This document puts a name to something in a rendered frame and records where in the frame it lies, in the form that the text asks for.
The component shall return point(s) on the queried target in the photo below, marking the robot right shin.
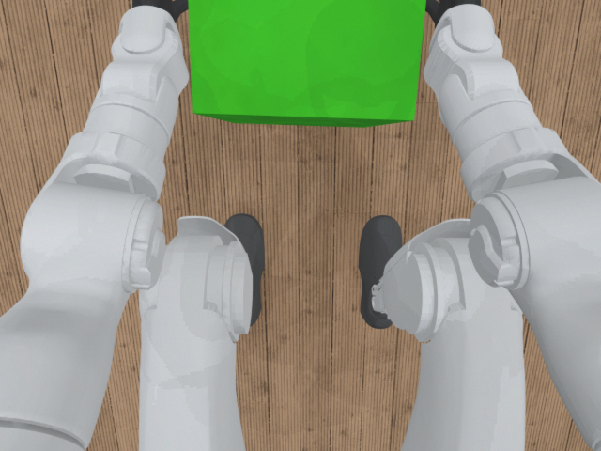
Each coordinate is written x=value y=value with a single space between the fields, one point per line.
x=385 y=294

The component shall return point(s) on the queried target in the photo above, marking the carton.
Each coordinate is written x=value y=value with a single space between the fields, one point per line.
x=337 y=63

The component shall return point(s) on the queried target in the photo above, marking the right robot forearm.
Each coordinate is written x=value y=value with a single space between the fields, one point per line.
x=491 y=122

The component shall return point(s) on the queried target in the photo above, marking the left robot upper arm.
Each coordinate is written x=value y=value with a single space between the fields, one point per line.
x=87 y=249

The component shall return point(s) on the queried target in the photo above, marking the right robot upper arm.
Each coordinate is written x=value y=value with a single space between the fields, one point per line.
x=542 y=242

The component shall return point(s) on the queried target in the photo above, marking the right robot thigh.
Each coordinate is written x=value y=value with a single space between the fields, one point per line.
x=471 y=392

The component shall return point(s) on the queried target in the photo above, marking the left robot forearm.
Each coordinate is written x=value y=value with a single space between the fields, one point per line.
x=131 y=120

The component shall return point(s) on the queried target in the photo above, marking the robot left hand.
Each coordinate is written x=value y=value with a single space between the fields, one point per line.
x=174 y=8

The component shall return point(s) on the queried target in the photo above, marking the robot right hand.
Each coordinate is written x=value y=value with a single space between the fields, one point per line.
x=436 y=9

